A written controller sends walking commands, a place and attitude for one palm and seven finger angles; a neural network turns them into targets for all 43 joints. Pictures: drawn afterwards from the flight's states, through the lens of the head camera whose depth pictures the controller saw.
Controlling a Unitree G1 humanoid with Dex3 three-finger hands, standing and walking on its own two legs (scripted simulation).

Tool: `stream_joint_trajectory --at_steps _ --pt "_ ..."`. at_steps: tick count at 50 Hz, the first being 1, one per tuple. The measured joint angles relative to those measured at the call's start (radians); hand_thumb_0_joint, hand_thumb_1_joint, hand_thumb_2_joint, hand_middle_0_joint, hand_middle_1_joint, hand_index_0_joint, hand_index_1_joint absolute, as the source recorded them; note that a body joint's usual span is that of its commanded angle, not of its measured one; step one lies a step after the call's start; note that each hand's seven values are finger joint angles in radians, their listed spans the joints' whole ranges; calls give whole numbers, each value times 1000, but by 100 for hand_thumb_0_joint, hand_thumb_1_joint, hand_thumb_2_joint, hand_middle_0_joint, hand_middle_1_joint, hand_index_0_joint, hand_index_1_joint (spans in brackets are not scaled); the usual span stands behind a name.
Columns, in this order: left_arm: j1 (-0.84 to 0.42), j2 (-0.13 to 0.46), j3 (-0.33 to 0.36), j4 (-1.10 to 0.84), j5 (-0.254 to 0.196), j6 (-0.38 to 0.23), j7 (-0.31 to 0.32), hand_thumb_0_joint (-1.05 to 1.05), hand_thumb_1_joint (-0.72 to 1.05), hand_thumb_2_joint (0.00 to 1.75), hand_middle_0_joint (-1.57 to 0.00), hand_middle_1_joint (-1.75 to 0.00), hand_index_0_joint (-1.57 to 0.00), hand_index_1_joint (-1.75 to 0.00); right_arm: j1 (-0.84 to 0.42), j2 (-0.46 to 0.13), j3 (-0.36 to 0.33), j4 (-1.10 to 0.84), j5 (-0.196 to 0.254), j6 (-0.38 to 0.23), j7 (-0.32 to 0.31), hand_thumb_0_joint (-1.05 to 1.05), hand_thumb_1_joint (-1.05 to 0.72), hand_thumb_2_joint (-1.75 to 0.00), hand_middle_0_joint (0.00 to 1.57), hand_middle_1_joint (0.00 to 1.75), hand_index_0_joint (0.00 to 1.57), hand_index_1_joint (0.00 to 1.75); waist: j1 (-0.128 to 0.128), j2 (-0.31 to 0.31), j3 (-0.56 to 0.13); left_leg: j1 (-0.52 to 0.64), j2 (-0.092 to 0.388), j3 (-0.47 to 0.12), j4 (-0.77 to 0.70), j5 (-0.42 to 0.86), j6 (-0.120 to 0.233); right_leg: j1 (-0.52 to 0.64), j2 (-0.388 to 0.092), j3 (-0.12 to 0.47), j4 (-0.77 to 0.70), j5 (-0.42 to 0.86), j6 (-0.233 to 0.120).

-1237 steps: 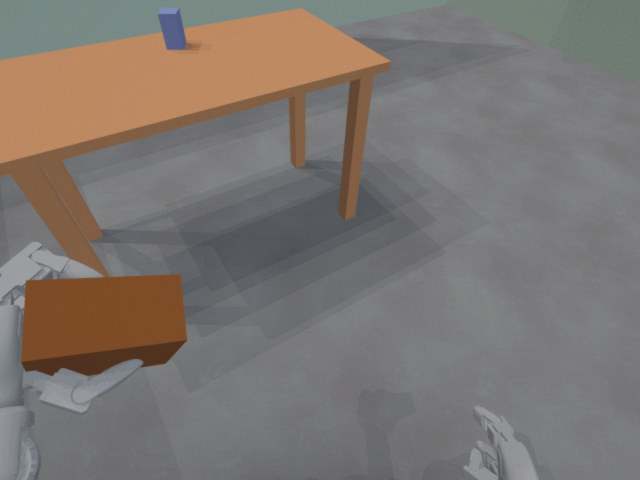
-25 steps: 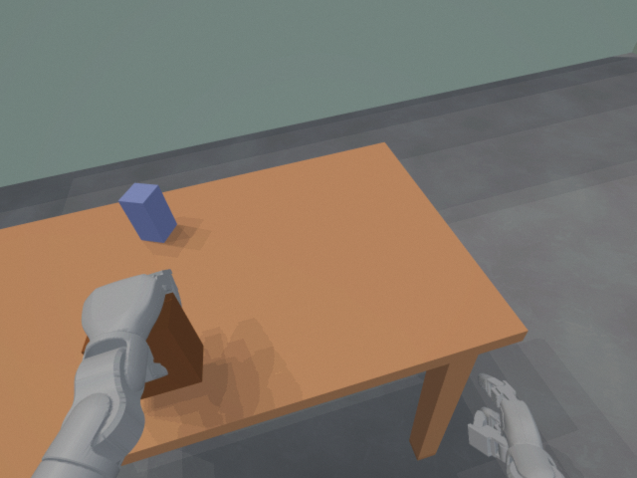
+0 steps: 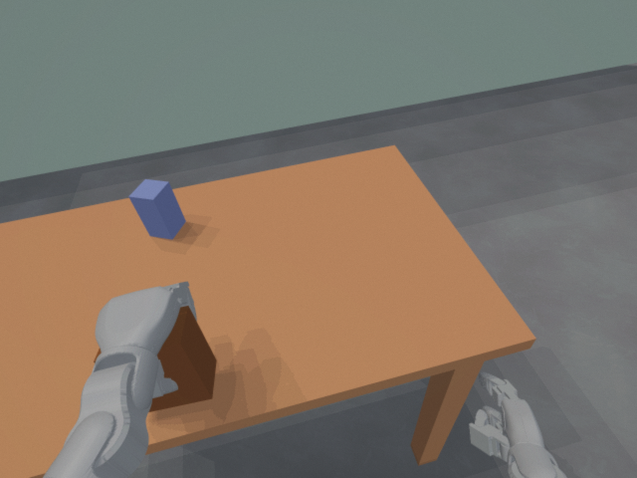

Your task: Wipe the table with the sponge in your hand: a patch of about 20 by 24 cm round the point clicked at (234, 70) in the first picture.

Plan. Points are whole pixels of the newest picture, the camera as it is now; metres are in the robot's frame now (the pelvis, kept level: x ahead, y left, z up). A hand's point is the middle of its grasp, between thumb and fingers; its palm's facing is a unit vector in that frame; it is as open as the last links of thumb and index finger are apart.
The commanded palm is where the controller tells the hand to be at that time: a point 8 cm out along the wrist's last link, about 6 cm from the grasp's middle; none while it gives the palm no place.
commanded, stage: move the sponge above the wiping area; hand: left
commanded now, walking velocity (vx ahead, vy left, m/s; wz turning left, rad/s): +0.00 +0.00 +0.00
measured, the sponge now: (167, 369) +0.23 +0.26 +0.00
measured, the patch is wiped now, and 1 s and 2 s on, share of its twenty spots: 0.00 0.00 0.00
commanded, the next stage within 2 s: none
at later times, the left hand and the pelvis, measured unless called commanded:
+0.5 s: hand (180, 329) +0.26 +0.23 +0.06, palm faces -0.04 -0.09 -1.00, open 10.4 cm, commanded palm +0.23 +0.25 +0.14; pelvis +0.00 -0.01 +0.00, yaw +0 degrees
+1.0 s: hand (172, 316) +0.26 +0.24 +0.08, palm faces +0.07 -0.05 -1.00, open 10.4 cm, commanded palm +0.23 +0.25 +0.14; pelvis +0.01 -0.01 +0.00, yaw -1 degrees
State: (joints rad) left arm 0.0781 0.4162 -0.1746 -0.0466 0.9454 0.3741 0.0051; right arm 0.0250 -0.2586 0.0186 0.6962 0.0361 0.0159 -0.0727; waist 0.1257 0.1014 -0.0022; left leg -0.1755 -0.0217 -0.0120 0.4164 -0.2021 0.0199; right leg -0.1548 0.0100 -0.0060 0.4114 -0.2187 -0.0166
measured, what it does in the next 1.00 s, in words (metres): stands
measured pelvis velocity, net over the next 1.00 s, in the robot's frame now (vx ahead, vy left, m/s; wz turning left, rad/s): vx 0.01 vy -0.01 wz -0.02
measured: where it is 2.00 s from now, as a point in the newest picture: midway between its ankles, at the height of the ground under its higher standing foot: outside the picture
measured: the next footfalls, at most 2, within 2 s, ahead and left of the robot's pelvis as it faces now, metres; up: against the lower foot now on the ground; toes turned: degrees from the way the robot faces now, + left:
none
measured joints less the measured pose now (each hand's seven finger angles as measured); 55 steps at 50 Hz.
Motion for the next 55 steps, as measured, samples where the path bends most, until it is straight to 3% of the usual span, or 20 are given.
stream_joint_trajectory --at_steps 3,6,11,16,18,21,24,27,32,35,37,40,42,45,48,52,55 --pt "-23 5 -1 14 20 -45 30 0 -54 105 -70 -132 -73 -132 -2 16 2 7 -4 -8 -5 1 -90 -90 20 30 20 30 4 -6 3 1 4 3 -2 3 -4 -1 4 4 0 4 -3" --pt "-51 13 22 27 22 -45 69 0 -54 105 -70 -132 -73 -132 -7 28 6 16 0 -8 -5 1 -90 -90 20 30 20 30 3 -7 2 6 9 8 -9 6 -7 1 9 8 -6 9 -7" --pt "-106 5 51 66 1 51 85 0 -54 105 -70 -132 -72 -132 -18 26 14 25 16 6 4 1 -90 -90 20 30 20 30 -9 6 -11 6 7 5 -21 15 -10 -2 7 6 -9 12 -7" --pt "-113 -13 18 94 -8 124 17 0 -54 105 -70 -132 -72 -132 -26 8 20 11 25 24 9 1 -90 -90 20 30 20 30 -22 14 -15 -6 2 -1 -20 19 -8 -16 2 0 1 8 -6" --pt "-100 -18 -2 93 -6 111 -11 0 -54 105 -70 -132 -72 -132 -23 2 19 1 22 23 8 1 -90 -90 20 30 20 30 -23 11 -12 -10 2 -4 -15 16 -8 -20 2 -3 7 4 -6" --pt "-76 -21 -22 71 2 46 -23 0 -54 105 -70 -132 -72 -132 -13 -1 12 -7 11 11 0 1 -90 -90 20 30 20 30 -17 3 -6 -11 5 -3 -5 9 -9 -20 5 -2 15 -2 -10" --pt "-60 -15 -19 50 19 -28 10 0 -54 105 -70 -132 -72 -132 -6 3 4 -2 1 -1 -7 1 -90 -90 20 30 20 30 -7 -4 -1 -3 12 0 -1 1 -13 -10 12 1 12 -4 -14" --pt "-67 0 2 44 32 -42 62 0 -54 105 -70 -132 -73 -132 -3 9 -1 8 3 -5 -8 1 -90 -90 20 30 20 30 -2 -7 -4 4 18 3 -2 -3 -17 -3 18 5 6 -3 -18" --pt "-103 14 61 75 -2 51 93 0 -54 105 -70 -132 -72 -132 -14 8 3 24 19 8 2 1 -90 -90 20 30 20 30 -10 0 -14 10 19 2 -11 -1 -20 1 20 5 -1 -3 -18" --pt "-105 15 63 85 -16 125 54 0 -54 105 -70 -132 -72 -132 -20 0 7 15 28 22 10 1 -90 -90 20 30 20 30 -19 7 -18 6 15 -2 -14 0 -19 -2 16 0 0 -5 -17" --pt "-88 7 45 72 -21 143 16 0 -54 105 -70 -132 -72 -132 -20 -9 7 1 30 24 15 1 -90 -90 20 30 20 30 -24 13 -19 -1 11 -7 -9 -1 -16 -7 12 -4 4 -8 -15" --pt "-43 -12 3 33 -20 110 -30 0 -54 105 -70 -132 -72 -132 -8 -17 2 -18 22 21 16 1 -90 -90 20 30 21 31 -23 16 -18 -9 8 -9 0 -6 -13 -13 9 -7 13 -14 -13" --pt "-17 -23 -24 7 -12 54 -36 0 -54 105 -70 -132 -72 -132 1 -16 -2 -21 12 12 12 1 -90 -90 20 30 21 31 -16 13 -14 -10 8 -8 6 -10 -12 -14 9 -5 18 -17 -12" --pt "4 -20 -38 -18 14 -31 -3 0 -54 105 -70 -132 -72 -132 6 -3 -3 -10 -3 4 4 1 -90 -90 20 30 21 31 -3 3 -9 -2 13 0 9 -15 -14 -9 14 3 18 -17 -15" --pt "-14 -4 -18 -10 41 -54 66 0 -54 105 -70 -132 -73 -132 6 15 -4 5 -2 2 0 1 -90 -90 20 30 21 30 6 -7 -10 4 19 6 7 -15 -18 -4 20 9 14 -13 -19" --pt "-58 12 47 15 13 25 120 0 -54 105 -70 -132 -73 -132 -8 26 2 22 13 11 12 1 -90 -90 20 30 20 30 2 -5 -15 14 22 10 -3 -10 -21 3 23 13 5 -6 -20" --pt "-78 13 75 31 -16 119 98 0 -54 105 -70 -132 -72 -132 -21 18 9 22 25 23 21 1 -90 -90 20 30 20 30 -10 4 -21 15 18 4 -10 -3 -19 6 19 8 0 -4 -16"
